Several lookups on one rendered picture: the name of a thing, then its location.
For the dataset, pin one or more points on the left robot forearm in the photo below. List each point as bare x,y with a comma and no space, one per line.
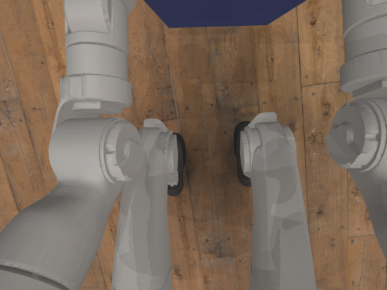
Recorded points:
97,50

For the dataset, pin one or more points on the right robot upper arm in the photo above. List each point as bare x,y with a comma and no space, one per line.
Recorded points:
357,141

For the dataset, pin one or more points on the right robot shin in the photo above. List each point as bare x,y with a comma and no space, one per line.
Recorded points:
269,117

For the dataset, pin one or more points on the left robot upper arm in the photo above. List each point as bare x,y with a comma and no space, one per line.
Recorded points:
51,244

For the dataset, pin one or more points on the right robot forearm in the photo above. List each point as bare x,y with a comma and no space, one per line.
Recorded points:
364,73

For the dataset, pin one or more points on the left robot thigh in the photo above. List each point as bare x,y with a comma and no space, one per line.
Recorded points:
142,258

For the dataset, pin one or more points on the carton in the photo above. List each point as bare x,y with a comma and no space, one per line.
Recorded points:
220,13

